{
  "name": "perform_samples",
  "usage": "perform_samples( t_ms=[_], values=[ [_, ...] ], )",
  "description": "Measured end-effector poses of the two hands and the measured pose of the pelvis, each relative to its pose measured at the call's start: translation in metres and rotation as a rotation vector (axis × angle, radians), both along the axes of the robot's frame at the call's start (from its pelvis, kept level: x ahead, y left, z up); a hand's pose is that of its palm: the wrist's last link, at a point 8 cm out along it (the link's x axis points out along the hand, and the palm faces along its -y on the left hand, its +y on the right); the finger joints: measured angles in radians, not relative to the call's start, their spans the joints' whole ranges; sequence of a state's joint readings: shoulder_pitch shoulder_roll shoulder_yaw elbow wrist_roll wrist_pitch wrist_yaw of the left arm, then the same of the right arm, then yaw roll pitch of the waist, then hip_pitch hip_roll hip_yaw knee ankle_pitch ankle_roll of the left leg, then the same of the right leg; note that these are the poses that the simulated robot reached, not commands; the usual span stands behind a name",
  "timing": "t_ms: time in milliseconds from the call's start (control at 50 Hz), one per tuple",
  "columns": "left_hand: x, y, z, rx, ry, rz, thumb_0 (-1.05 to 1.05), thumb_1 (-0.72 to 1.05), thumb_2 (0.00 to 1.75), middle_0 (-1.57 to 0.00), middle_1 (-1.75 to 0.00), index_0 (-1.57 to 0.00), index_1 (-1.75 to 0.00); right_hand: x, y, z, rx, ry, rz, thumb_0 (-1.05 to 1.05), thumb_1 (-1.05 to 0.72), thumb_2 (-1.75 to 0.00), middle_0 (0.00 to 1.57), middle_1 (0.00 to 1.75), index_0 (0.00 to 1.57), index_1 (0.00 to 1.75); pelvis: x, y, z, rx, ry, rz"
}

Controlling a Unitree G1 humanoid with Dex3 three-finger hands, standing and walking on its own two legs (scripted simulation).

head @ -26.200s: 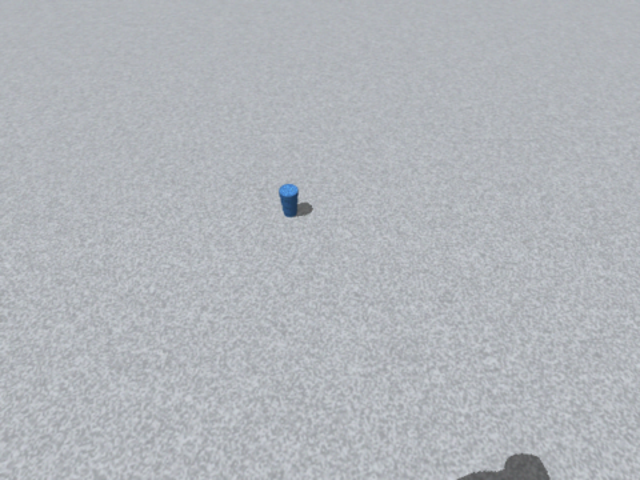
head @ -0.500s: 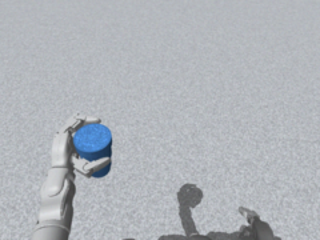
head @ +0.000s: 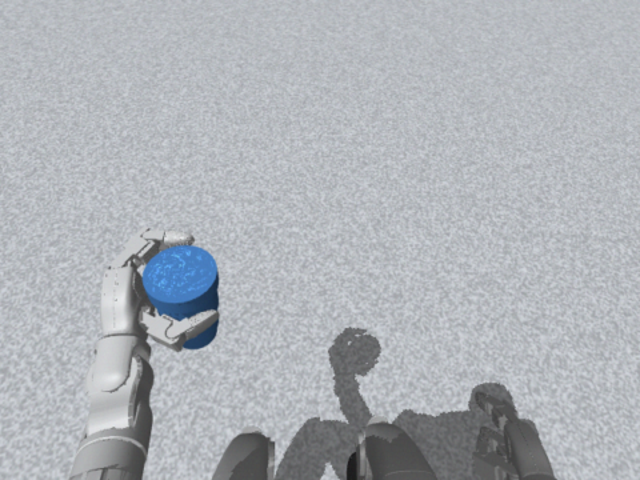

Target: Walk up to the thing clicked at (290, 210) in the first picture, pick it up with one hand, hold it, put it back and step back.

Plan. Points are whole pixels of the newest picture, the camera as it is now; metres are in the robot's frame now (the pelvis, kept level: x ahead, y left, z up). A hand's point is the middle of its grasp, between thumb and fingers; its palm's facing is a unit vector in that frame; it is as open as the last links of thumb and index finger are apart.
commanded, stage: crouch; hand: left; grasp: from the side
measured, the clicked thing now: (189, 304) +0.33 +0.17 -0.01
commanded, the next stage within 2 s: lower in 1.54 s
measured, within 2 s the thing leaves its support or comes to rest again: neither
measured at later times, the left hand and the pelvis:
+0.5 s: hand (205, 338) +0.35 +0.19 -0.24, palm faces +0.08 -1.00 -0.01, open 11.3 cm; pelvis -0.04 +0.00 -0.21, yaw +0 degrees
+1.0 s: hand (218, 350) +0.38 +0.20 -0.39, palm faces +0.09 -1.00 -0.01, open 11.3 cm; pelvis -0.08 +0.01 -0.35, yaw -3 degrees
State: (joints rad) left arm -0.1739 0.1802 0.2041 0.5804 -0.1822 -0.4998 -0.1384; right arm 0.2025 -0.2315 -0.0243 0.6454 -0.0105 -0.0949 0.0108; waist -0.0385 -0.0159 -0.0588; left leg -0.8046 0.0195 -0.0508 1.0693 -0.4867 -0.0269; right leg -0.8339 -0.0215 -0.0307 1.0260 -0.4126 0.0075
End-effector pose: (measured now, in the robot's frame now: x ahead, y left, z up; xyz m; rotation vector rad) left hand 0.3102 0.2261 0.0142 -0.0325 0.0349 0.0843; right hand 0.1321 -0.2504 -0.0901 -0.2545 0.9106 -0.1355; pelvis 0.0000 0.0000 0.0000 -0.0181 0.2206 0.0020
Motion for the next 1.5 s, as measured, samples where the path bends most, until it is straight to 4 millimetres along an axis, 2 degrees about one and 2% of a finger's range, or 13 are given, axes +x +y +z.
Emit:
perform_samples(
  t_ms=[80,200,300,420,600,760,920,1040,1260,1500],
  values=[
    [0.005,0.005,-0.038,0.009,-0.033,0.0,0.03,-0.55,1.06,-0.8,-1.08,-0.66,-1.02,-0.007,-0.006,-0.032,-0.021,0.037,0.016,0.0,-0.89,-0.9,0.2,0.3,0.21,0.3,-0.004,0.0,-0.03,-0.003,0.089,0.002],
    [0.02,0.008,-0.105,0.034,-0.064,-0.029,0.03,-0.56,1.06,-0.8,-1.08,-0.66,-1.02,-0.014,-0.011,-0.095,-0.041,0.098,0.037,0.01,-0.89,-0.9,0.2,0.3,0.2,0.3,-0.01,0.001,-0.089,-0.008,0.212,0.0],
    [0.026,0.013,-0.156,0.043,-0.058,-0.02,0.03,-0.55,1.06,-0.8,-1.08,-0.66,-1.03,-0.016,-0.008,-0.15,-0.032,0.143,0.058,0.01,-0.89,-0.9,0.2,0.3,0.2,0.3,-0.017,0.003,-0.134,-0.01,0.279,-0.003],
    [0.022,0.021,-0.214,0.037,-0.033,0.014,0.03,-0.55,1.06,-0.79,-1.08,-0.65,-1.03,-0.021,0.001,-0.207,-0.005,0.188,0.091,0.01,-0.9,-0.91,0.2,0.3,0.2,0.3,-0.029,0.004,-0.18,-0.009,0.33,-0.003],
    [0.021,0.022,-0.301,0.038,-0.028,0.005,0.02,-0.54,1.07,-0.78,-1.1,-0.64,-1.04,-0.04,0.001,-0.277,-0.035,0.238,0.149,0.0,-0.9,-0.91,0.2,0.3,0.21,0.3,-0.052,0.005,-0.251,-0.02,0.346,-0.005],
    [0.028,0.029,-0.352,0.049,-0.05,0.013,0.02,-0.54,1.07,-0.77,-1.11,-0.63,-1.05,-0.074,-0.005,-0.324,-0.064,0.303,0.139,0.0,-0.91,-0.91,0.2,0.3,0.21,0.3,-0.067,0.007,-0.304,-0.033,0.317,-0.008],
    [0.037,0.029,-0.391,0.035,-0.038,0.022,0.02,-0.54,1.07,-0.78,-1.1,-0.64,-1.05,-0.11,-0.008,-0.355,-0.078,0.385,0.119,0.0,-0.91,-0.91,0.2,0.3,0.21,0.3,-0.074,0.011,-0.339,-0.048,0.287,-0.016],
    [0.045,0.027,-0.417,0.038,-0.032,0.006,0.02,-0.54,1.07,-0.78,-1.1,-0.64,-1.04,-0.124,-0.01,-0.365,-0.101,0.429,0.119,0.0,-0.91,-0.91,0.2,0.3,0.21,0.3,-0.075,0.013,-0.356,-0.065,0.271,-0.026],
    [0.051,0.035,-0.454,0.045,-0.023,-0.012,0.02,-0.54,1.07,-0.78,-1.1,-0.64,-1.04,-0.117,-0.012,-0.369,-0.159,0.458,0.17,0.0,-0.91,-0.91,0.2,0.3,0.21,0.3,-0.072,0.018,-0.374,-0.1,0.254,-0.038],
    [0.053,0.034,-0.479,0.041,-0.023,-0.014,0.02,-0.54,1.07,-0.78,-1.1,-0.64,-1.04,-0.106,-0.012,-0.373,-0.2,0.462,0.237,0.0,-0.92,-0.91,0.2,0.3,0.21,0.3,-0.074,0.021,-0.387,-0.127,0.213,-0.052]
  ],
)
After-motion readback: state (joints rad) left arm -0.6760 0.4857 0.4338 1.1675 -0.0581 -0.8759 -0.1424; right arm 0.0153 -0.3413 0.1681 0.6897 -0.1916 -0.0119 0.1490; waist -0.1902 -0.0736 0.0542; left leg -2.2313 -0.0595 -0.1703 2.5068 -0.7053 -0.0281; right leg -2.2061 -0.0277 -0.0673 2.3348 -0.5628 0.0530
